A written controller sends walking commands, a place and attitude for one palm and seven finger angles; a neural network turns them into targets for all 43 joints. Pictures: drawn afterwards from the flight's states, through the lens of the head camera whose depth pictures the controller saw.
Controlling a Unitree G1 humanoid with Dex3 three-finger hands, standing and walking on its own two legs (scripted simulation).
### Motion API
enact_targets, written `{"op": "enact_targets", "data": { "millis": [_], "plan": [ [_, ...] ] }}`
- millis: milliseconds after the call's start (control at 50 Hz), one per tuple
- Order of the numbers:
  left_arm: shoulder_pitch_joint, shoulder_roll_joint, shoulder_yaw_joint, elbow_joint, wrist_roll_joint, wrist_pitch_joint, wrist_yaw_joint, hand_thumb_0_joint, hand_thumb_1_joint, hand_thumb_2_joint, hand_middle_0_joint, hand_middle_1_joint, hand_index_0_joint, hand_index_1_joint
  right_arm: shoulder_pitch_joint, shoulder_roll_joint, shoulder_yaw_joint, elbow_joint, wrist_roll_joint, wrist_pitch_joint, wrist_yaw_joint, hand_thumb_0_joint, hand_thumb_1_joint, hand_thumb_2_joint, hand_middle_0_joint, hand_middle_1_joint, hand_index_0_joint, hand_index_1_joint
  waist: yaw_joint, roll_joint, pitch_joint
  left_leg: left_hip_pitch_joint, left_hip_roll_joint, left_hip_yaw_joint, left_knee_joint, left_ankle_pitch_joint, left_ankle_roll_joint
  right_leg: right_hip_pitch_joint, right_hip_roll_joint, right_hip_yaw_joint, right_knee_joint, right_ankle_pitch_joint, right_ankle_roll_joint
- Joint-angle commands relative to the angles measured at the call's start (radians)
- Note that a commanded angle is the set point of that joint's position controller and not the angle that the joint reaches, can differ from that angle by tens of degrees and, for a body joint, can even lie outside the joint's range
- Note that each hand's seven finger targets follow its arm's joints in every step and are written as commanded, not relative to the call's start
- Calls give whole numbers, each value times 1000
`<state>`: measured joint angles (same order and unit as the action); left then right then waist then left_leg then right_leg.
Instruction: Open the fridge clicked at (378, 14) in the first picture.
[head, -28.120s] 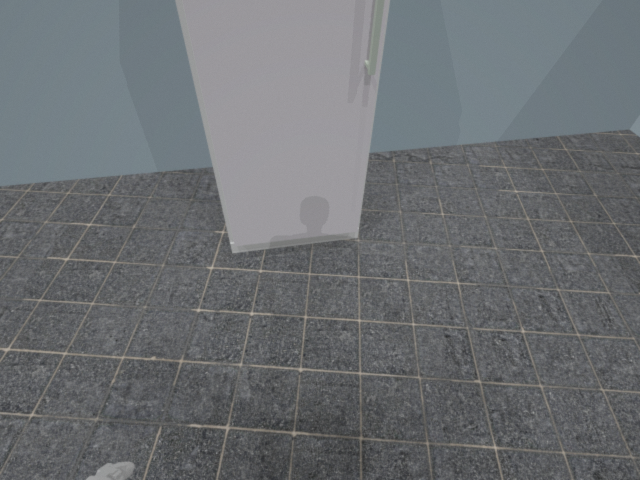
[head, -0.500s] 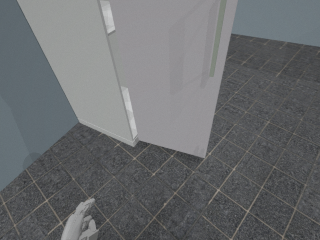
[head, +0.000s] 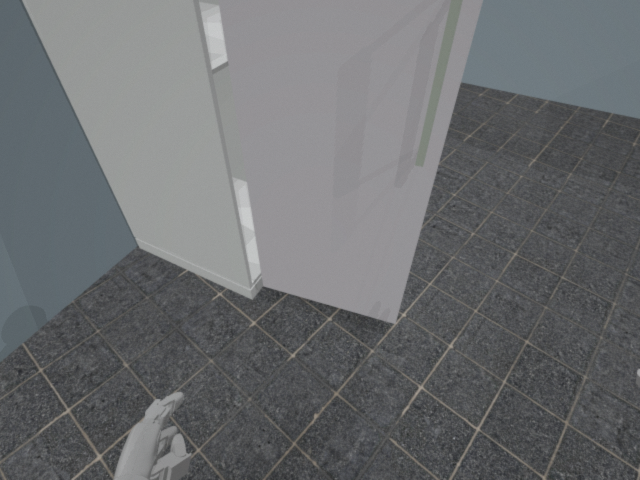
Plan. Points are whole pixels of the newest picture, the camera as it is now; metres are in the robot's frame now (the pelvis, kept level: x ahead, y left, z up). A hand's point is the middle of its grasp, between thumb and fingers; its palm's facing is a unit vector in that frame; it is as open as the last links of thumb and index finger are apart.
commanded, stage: stop stepping back and stand still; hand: right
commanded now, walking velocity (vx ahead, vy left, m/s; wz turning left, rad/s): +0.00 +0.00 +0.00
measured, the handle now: (438, 80) +0.75 -0.18 +0.18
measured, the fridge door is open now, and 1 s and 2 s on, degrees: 81 81 81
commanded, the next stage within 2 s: let the arm hang, fingers relaxed in 0.06 s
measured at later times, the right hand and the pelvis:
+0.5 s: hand out of the picture +0.01 -0.18 -0.18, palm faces -0.02 +0.99 -0.16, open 7.1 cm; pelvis -0.03 +0.00 -0.01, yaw -2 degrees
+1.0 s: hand out of the picture -0.01 -0.25 -0.16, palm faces +0.02 +0.96 -0.29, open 7.3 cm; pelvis -0.02 -0.02 +0.00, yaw -1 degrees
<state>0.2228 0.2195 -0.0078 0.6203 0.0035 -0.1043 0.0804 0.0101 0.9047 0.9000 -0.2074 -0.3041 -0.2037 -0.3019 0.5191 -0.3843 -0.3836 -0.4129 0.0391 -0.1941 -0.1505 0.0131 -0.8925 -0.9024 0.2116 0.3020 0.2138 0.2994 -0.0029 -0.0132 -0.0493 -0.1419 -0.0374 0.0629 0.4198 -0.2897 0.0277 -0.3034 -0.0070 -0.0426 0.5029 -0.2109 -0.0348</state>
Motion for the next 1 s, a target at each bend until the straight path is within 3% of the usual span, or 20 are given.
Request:
{"op": "enact_targets", "data": {
  "millis": [0, 80, 120, 140, 160, 180, 220, 260, 300, 340, 380, 440, 500, 540, 580, 660, 760, 840, 980],
  "plan": [
    [-89, 109, 42, -151, -6, -44, 6, 0, 900, 900, -200, -300, -200, -300, -48, -175, -107, -171, 6, -54, -17, 0, -900, -900, 200, 300, 200, 300, 1, -19, -13, -72, 132, -144, -105, 143, 6, 57, -74, 98, -45, 116, 14],
    [-92, 111, 42, -158, -7, -48, 10, 0, 900, 900, -200, -300, -200, -300, -47, -190, -116, -207, 7, -54, -19, 0, -900, -900, 200, 300, 200, 300, -4, -21, -49, -34, 116, -118, -75, 212, -8, 76, -84, 103, -54, 198, 10],
    [-90, 114, 42, -161, -7, -51, 10, 0, 900, 900, -200, -300, -200, -300, -50, -199, -122, -236, 7, -57, -22, 0, -900, -900, 200, 300, 200, 300, -6, -57, -76, -14, 109, -109, -57, 229, -11, 87, -88, 109, -62, 236, 8],
    [-160, 301, 74, 46, -22, -84, -84, 0, 900, 900, -200, -300, -200, -300, -97, -35, 289, 534, -47, 92, 112, 0, -900, -900, 200, 300, 200, 300, 27, -61, -3, -115, 185, -27, 90, 340, 6, 28, -122, 115, 82, 410, 1],
    [-85, 267, 88, 55, -17, -24, -84, 0, 900, 900, -200, -300, -200, -300, -115, -23, 272, 557, -51, 172, 134, 0, -900, -900, 200, 300, 200, 300, 20, -53, -67, -127, 172, -83, 46, 251, 9, 73, -130, 107, 53, 388, 5],
    [-53, 267, 81, 54, -8, 8, -82, 0, 900, 900, -200, -300, -200, -300, -155, -24, 276, 587, -55, 185, 141, 0, -900, -900, 200, 300, 200, 300, 13, -17, -48, -135, 148, -56, 74, 138, 18, 29, -142, 138, 36, 323, -13],
    [-76, 278, 65, 51, 4, 39, -78, 0, 900, 900, -200, -300, -200, -300, -206, -44, 294, 687, -59, 187, 149, 0, -900, -900, 200, 300, 200, 300, -1, 77, -9, -109, 125, -57, 94, 39, 22, -54, -146, 198, -2, 230, -46],
    [-84, 262, 54, 77, 12, 59, -80, 0, 900, 900, -200, -300, -200, -300, -254, -56, 312, 815, -64, 185, 149, 0, -900, -900, 200, 300, 200, 300, -1, 179, 4, -114, 155, -99, 48, 30, 42, -55, -114, 191, 11, 173, -34],
    [-73, 229, 43, 126, 21, 84, -82, 0, 900, 900, -200, -300, -200, -300, -299, -52, 332, 944, -65, 190, 146, 0, -900, -900, 200, 300, 200, 300, 14, 192, 29, -167, 207, -150, -19, 2, 71, -16, -65, 149, 42, 103, -12],
    [-54, 196, 33, 171, 28, 104, -80, 0, 900, 900, -200, -300, -200, -300, -336, -39, 350, 1051, -63, 198, 140, 0, -900, -900, 200, 300, 200, 300, 26, 132, 38, -197, 219, -161, -48, -21, 82, 35, -46, 123, 48, 83, 0],
    [-44, 173, 25, 213, 28, 114, -78, 0, 900, 900, -200, -300, -200, -300, -333, -24, 362, 1144, -59, 201, 136, 0, -900, -900, 200, 300, 200, 300, 29, 34, 49, -202, 201, -153, -62, -69, 70, 62, -56, 135, 11, 78, 2],
    [-36, 158, 17, 277, 26, 109, -68, 0, 900, 900, -200, -300, -200, -300, -278, 3, 364, 1274, -53, 197, 136, 0, -900, -900, 200, 300, 200, 300, 6, -112, 40, -86, 143, -125, -44, -47, 34, 3, -89, 187, -104, 39, -15],
    [-15, 145, 21, 327, 23, 105, -58, 0, 900, 900, -200, -300, -200, -300, -229, 23, 355, 1367, -51, 191, 134, 0, -900, -900, 200, 300, 200, 300, -6, -132, 10, -9, 148, -119, -68, -2, 36, -6, -91, 185, -119, 23, -16],
    [11, 139, 24, 359, 19, 104, -53, 0, 900, 900, -200, -300, -200, -300, -220, 26, 356, 1410, -49, 188, 135, 0, -900, -900, 200, 300, 200, 300, 1, -133, 3, -9, 149, -117, -81, 0, 40, 13, -92, 184, -127, 12, -14],
    [30, 145, 31, 383, 16, 104, -49, 0, 900, 900, -200, -300, -200, -300, -214, 32, 357, 1442, -50, 186, 134, 0, -900, -900, 200, 300, 200, 300, 4, -73, 19, -24, 147, -108, -95, -1, 39, 34, -100, 186, -134, 10, -18],
    [48, 158, 39, 416, 14, 105, -45, 0, 900, 900, -200, -300, -200, -300, -204, 30, 356, 1489, -53, 186, 133, 0, -900, -900, 200, 300, 200, 300, 5, -31, 84, -56, 137, -98, -110, -44, 37, 24, -106, 200, -178, -63, -24],
    [35, 178, 49, 435, 14, 101, -47, 0, 900, 900, -200, -300, -200, -300, -201, 14, 354, 1515, -56, 181, 132, 0, -900, -900, 200, 300, 200, 300, 2, 23, 81, -67, 140, -100, -117, -67, 36, 48, -106, 198, -204, -98, -27],
    [6, 195, 52, 443, 16, 97, -50, 0, 900, 900, -200, -300, -200, -300, -225, -6, 353, 1517, -58, 181, 132, 0, -900, -900, 200, 300, 200, 300, 3, 25, 100, -81, 137, -100, -111, -64, 30, 58, -113, 212, -240, -121, -27],
    [-61, 230, 52, 446, 15, 86, -58, 0, 900, 900, -200, -300, -200, -300, -284, -51, 349, 1507, -60, 174, 135, 0, -900, -900, 200, 300, 200, 300, -2, 22, 97, -54, 149, -105, -124, -14, 22, 77, -116, 209, -262, -51, -25]
  ]
}}
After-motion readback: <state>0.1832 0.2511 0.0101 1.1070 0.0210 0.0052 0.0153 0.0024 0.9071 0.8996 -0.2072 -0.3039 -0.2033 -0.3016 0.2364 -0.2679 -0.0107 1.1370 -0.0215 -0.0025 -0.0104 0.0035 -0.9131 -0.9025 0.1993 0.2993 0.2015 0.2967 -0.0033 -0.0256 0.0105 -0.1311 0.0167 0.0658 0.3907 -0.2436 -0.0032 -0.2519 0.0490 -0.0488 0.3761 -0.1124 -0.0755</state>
